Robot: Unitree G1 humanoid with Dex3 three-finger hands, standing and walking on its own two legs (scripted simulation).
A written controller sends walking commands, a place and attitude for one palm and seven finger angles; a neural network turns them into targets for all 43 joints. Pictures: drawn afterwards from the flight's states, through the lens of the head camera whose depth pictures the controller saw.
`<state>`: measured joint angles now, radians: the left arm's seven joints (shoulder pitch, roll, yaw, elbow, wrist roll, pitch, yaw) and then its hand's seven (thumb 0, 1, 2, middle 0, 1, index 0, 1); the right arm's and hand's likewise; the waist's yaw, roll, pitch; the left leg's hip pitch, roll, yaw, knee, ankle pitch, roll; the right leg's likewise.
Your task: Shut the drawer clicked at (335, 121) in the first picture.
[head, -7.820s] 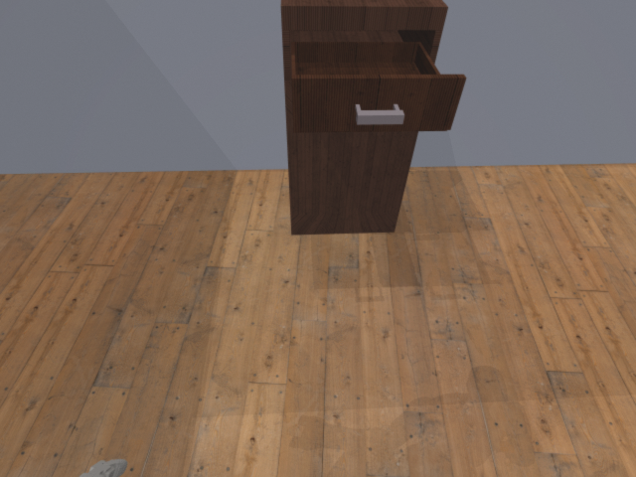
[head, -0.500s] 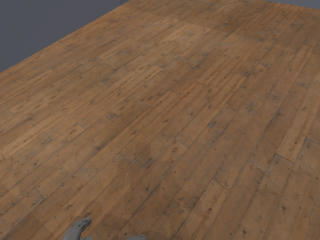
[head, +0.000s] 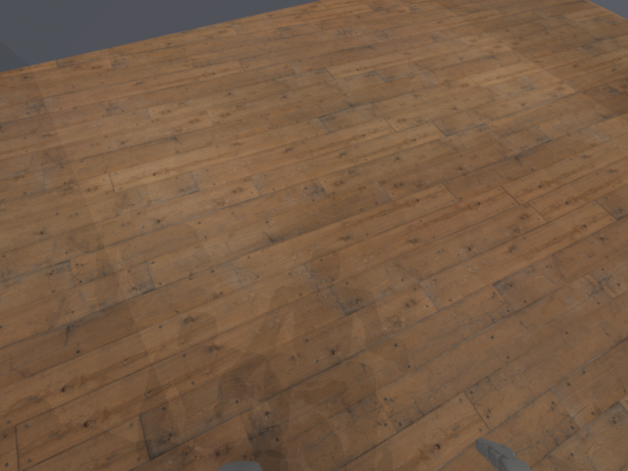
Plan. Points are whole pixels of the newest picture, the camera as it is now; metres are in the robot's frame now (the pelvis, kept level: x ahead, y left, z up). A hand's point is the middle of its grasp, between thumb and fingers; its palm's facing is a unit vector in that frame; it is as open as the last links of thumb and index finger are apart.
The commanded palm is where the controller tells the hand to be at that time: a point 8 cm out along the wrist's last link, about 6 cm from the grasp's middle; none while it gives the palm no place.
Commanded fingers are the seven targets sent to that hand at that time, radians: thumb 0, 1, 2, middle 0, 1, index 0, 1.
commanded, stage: turn to face it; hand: left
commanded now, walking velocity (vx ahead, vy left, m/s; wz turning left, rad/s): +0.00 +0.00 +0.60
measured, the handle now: out of the picture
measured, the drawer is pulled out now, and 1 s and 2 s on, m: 0.30 0.30 0.30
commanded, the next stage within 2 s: none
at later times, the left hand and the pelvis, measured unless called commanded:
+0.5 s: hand (162, 462) +0.13 +0.21 -0.12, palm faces +0.25 -0.93 -0.27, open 7.4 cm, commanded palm none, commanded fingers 0.00 0.90 0.90 -0.20 -0.30 -0.20 -0.30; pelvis +0.02 -0.03 +0.01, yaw +16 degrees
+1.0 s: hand out of the picture -0.11 +0.20 -0.18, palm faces +0.60 -0.76 -0.25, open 7.4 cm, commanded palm none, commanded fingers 0.00 0.90 0.90 -0.20 -0.30 -0.20 -0.30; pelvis +0.00 +0.01 +0.00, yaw +35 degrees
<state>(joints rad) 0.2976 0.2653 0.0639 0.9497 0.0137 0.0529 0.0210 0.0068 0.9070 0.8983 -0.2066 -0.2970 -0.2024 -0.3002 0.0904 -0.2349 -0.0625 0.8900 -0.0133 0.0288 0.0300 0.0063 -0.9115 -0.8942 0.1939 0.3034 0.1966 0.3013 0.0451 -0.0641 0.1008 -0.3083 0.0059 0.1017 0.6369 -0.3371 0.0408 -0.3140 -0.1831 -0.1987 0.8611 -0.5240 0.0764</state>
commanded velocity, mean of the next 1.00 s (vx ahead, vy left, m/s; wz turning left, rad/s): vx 0.00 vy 0.00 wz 0.60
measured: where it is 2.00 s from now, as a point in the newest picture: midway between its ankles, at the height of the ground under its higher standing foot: outside the picture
